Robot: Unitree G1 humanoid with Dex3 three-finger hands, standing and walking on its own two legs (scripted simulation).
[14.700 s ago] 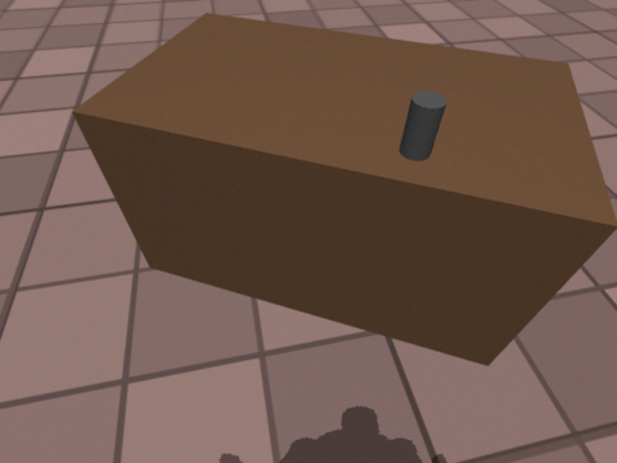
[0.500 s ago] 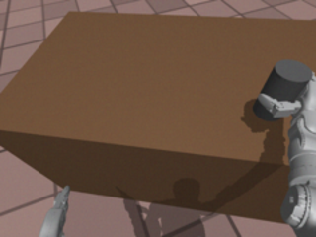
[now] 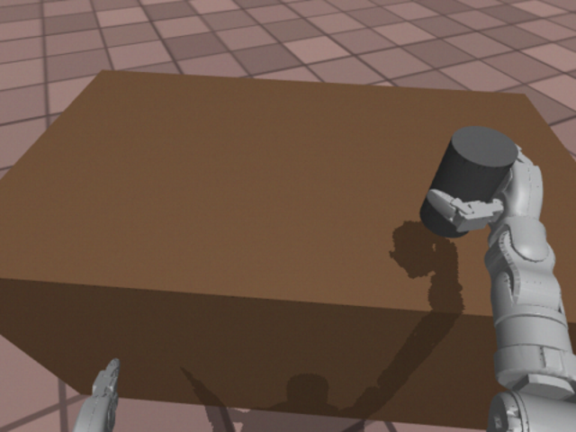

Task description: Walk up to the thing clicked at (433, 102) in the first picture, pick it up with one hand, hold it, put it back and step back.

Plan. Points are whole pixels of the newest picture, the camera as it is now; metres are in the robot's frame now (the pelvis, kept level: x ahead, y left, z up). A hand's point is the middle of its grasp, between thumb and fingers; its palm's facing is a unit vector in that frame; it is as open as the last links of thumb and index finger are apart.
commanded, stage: lift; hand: right
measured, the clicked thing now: (462, 185) +0.41 -0.21 +0.16
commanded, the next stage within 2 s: hold in 0.74 s
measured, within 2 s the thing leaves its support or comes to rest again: neither
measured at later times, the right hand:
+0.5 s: hand (473, 184) +0.35 -0.18 +0.21, palm faces +0.21 +0.98 +0.01, open 10.4 cm
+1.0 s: hand (484, 180) +0.33 -0.17 +0.24, palm faces +0.21 +0.98 +0.01, open 10.4 cm
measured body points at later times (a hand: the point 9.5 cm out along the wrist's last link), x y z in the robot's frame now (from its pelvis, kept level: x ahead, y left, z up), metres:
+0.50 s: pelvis -0.01 +0.01 +0.01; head -0.03 +0.03 +0.46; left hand +0.15 +0.27 -0.06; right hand +0.34 -0.23 +0.22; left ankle -0.03 +0.14 -0.72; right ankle +0.02 -0.11 -0.72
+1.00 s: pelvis -0.02 +0.01 +0.02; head -0.05 +0.04 +0.46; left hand +0.16 +0.27 -0.06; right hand +0.31 -0.23 +0.24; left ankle -0.03 +0.14 -0.72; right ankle +0.02 -0.11 -0.72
